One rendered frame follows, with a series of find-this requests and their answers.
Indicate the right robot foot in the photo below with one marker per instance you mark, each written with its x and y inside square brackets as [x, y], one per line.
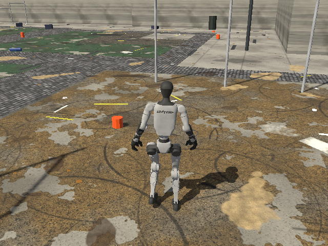
[175, 206]

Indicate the robot left forearm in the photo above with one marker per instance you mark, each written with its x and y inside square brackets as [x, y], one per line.
[138, 134]

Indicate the robot left hand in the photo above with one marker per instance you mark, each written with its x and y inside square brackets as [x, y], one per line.
[133, 144]

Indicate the right robot thigh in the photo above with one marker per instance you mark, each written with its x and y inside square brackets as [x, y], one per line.
[175, 156]

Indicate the robot right hand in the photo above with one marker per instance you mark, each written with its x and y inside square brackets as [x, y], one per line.
[192, 143]

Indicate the robot right forearm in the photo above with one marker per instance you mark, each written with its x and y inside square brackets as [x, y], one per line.
[191, 135]

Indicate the robot left upper arm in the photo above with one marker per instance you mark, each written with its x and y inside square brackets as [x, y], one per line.
[146, 115]

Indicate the robot right upper arm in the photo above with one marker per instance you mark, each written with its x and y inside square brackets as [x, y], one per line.
[184, 117]

